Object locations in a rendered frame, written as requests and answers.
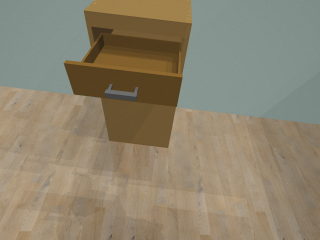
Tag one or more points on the drawer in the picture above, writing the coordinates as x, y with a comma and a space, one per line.
127, 62

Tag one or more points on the handle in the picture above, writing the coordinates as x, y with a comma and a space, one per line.
121, 95

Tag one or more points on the cabinet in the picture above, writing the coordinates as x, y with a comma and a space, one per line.
169, 20

